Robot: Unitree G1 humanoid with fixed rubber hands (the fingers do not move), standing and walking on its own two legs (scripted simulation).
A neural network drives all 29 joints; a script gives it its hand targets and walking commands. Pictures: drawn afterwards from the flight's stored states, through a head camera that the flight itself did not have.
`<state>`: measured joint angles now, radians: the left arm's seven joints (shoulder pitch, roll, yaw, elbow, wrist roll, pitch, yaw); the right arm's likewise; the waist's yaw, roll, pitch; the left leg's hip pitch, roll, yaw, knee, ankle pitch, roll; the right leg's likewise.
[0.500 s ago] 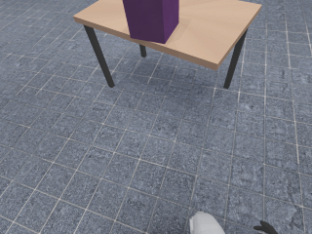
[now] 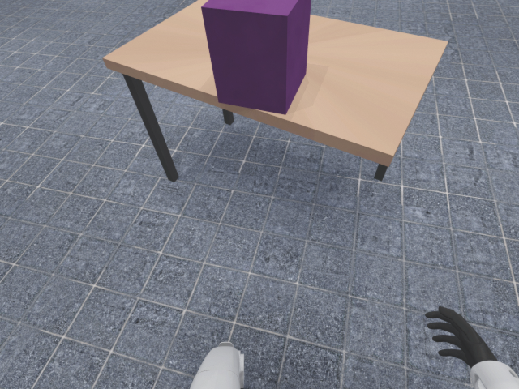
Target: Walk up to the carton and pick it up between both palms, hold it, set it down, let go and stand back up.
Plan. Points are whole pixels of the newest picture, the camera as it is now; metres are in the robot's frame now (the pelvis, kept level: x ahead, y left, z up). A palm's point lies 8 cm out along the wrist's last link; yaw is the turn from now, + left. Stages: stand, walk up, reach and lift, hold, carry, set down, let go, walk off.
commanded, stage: walk up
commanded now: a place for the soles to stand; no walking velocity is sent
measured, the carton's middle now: (261, 45) +0.89 +0.05 +0.06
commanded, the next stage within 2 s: none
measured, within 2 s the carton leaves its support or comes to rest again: neither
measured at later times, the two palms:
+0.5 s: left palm (98, 235) +0.37 +0.36 -0.04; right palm (425, 378) +0.15 -0.22 -0.11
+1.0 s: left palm (50, 190) +0.51 +0.54 -0.07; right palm (319, 270) +0.32 -0.07 -0.08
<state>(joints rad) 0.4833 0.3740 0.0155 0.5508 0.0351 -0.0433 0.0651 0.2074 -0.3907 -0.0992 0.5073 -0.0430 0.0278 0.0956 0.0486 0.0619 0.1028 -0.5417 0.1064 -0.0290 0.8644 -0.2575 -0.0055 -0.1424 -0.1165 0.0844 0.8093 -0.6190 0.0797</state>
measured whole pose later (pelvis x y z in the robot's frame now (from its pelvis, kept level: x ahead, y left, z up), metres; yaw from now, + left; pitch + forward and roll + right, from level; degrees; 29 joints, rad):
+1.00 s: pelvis +0.32 +0.25 +0.00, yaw -17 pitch -7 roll +1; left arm 0.34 0.46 0.07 0.60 0.00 0.01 0.07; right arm 0.36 -0.38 -0.04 0.55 -0.03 0.02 0.04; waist -0.01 -0.03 0.13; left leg -0.32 0.07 0.15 0.97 -0.52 0.02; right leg -0.56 -0.03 0.01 1.32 -0.47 -0.02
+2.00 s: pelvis +0.47 +0.31 +0.01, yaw -32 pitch -4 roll +0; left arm 0.19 0.41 0.05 0.77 -0.01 0.03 0.00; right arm 0.17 -0.44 -0.01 0.74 0.00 0.00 -0.02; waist 0.00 -0.02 0.17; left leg -0.37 0.11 0.07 0.87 -0.42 -0.03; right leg -0.34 0.04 0.11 0.88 -0.47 -0.02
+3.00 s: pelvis +0.50 +0.22 +0.04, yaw -32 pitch -5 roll -2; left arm 0.31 0.33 0.03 0.78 0.02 -0.03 0.01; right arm 0.30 -0.39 -0.08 0.82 -0.01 0.02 0.02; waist 0.02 0.06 0.14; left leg -0.41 0.05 -0.04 0.80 -0.31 0.01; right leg -0.12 0.00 -0.17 0.58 -0.36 -0.04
